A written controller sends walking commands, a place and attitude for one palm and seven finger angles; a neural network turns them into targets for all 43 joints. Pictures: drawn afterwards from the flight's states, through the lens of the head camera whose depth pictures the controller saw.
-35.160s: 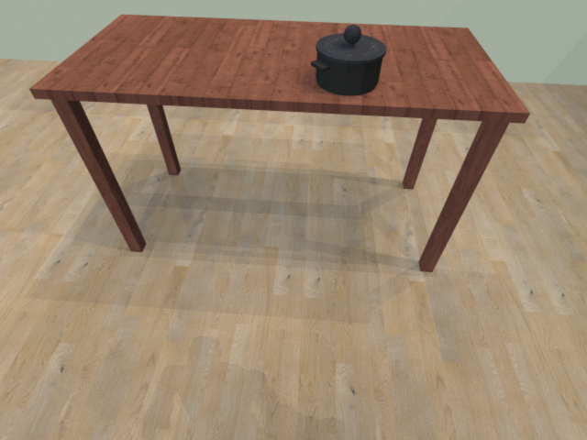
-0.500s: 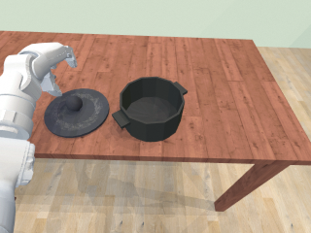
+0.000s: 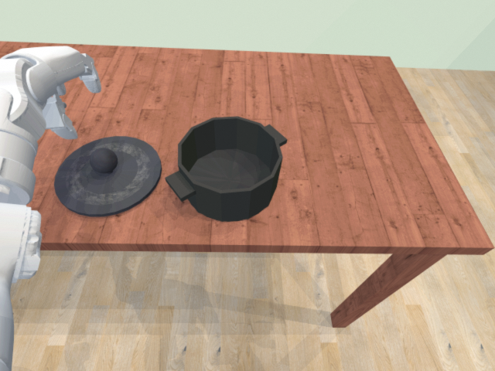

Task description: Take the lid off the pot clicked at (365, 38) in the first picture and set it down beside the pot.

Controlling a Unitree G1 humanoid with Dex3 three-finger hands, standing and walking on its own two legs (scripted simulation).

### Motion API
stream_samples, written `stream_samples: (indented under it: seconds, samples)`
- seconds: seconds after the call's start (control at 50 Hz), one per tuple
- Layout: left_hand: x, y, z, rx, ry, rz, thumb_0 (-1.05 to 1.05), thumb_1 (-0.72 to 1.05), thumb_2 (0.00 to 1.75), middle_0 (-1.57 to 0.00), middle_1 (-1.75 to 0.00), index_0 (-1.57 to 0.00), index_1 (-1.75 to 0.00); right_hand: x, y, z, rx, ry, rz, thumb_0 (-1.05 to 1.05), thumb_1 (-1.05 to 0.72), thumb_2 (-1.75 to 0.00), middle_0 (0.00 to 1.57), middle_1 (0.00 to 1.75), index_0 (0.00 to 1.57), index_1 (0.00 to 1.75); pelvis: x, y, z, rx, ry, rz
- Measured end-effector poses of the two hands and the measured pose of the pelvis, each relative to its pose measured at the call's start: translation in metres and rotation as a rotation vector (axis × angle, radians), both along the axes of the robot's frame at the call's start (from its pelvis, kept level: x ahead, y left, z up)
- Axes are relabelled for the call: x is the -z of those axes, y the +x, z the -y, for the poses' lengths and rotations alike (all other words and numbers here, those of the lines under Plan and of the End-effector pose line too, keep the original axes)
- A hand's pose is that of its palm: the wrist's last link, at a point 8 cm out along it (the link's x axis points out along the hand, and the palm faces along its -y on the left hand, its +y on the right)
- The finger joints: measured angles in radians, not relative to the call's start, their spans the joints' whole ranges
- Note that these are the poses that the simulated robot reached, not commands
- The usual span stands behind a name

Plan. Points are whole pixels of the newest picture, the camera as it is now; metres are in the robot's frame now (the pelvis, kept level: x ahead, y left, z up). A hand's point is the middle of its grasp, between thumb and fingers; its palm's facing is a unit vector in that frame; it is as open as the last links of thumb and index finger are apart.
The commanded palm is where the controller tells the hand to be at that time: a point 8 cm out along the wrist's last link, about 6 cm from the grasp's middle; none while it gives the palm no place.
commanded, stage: draw the hand back to the body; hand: left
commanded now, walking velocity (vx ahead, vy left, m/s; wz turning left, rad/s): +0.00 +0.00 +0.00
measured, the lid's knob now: (103, 160) +0.48 +0.25 +0.05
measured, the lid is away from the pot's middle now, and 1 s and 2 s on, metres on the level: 0.23 0.23 0.23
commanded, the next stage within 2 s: none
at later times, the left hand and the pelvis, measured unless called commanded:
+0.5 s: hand (64, 131) +0.40 +0.24 +0.19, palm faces -0.06 -0.46 -0.89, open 11.0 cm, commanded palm +0.37 +0.27 +0.23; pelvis +0.00 +0.00 +0.00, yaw +2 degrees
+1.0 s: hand (60, 137) +0.35 +0.21 +0.23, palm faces +0.40 -0.89 -0.24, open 9.7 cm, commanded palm +0.30 +0.25 +0.23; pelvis +0.02 -0.05 +0.00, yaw +1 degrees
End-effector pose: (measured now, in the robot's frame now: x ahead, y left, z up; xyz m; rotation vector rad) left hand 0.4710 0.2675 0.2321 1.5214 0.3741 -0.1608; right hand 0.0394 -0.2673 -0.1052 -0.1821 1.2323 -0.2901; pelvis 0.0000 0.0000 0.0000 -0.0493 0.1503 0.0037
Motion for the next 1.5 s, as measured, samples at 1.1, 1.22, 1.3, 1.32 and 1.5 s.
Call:
stream_samples:
  seconds: [1.1,1.22,1.3,1.32,1.5]
  samples:
    - [0.000,-0.182,0.022,-0.114,-1.149,0.963,0.00,0.40,0.82,-0.30,-0.56,-0.31,-0.55,-0.020,0.129,0.028,-0.219,0.056,0.411,0.01,-0.91,-0.90,0.20,0.30,0.20,0.30,-0.003,0.014,0.058,-0.013,0.026,0.160]
    - [0.002,-0.211,0.036,-0.109,-1.140,0.960,0.00,0.54,0.84,-0.27,-0.48,-0.28,-0.48,-0.029,0.143,0.028,-0.244,0.070,0.504,0.01,-0.91,-0.90,0.20,0.30,0.20,0.30,-0.002,0.005,0.067,-0.011,0.034,0.183]
    - [0.001,-0.230,0.031,-0.138,-1.125,0.988,0.00,0.63,0.86,-0.26,-0.43,-0.26,-0.43,-0.034,0.144,0.026,-0.256,0.082,0.534,0.01,-0.91,-0.90,0.20,0.30,0.20,0.30,-0.002,-0.004,0.073,-0.014,0.037,0.198]
    - [0.002,-0.234,0.031,-0.146,-1.128,0.992,0.01,0.66,0.86,-0.25,-0.42,-0.26,-0.42,-0.034,0.143,0.025,-0.260,0.085,0.541,0.01,-0.91,-0.90,0.20,0.30,0.20,0.30,-0.002,-0.006,0.074,-0.015,0.037,0.202]
    - [0.004,-0.269,0.038,-0.142,-1.111,1.001,0.01,0.83,0.89,-0.22,-0.33,-0.22,-0.33,-0.030,0.130,0.021,-0.268,0.100,0.552,0.01,-0.90,-0.90,0.20,0.30,0.20,0.30,-0.002,-0.022,0.077,-0.020,0.037,0.227]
